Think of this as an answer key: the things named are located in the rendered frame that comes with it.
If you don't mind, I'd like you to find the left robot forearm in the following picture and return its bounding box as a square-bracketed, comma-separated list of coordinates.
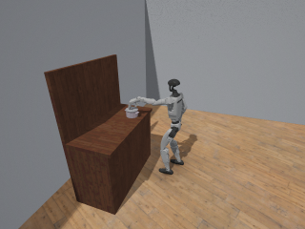
[135, 96, 155, 105]

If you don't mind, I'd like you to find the right robot forearm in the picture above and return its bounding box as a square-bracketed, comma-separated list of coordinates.
[179, 110, 186, 119]

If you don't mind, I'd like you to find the pot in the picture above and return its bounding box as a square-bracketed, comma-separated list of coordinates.
[124, 110, 139, 118]

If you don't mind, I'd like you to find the left robot upper arm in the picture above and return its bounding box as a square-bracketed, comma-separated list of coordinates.
[152, 97, 174, 106]

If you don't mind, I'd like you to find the table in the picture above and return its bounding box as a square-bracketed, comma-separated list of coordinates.
[44, 54, 153, 215]

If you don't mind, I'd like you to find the lid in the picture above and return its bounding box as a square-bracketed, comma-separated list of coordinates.
[125, 107, 138, 113]

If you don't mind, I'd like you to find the robot left shin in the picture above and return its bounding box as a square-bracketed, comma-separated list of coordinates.
[160, 150, 170, 171]

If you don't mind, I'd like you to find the left robot hand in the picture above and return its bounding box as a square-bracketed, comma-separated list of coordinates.
[128, 98, 139, 109]

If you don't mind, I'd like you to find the humanoid robot head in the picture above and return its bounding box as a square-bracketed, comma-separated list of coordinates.
[168, 79, 180, 97]

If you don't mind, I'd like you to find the right robot upper arm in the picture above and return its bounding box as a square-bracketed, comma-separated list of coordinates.
[179, 93, 188, 111]

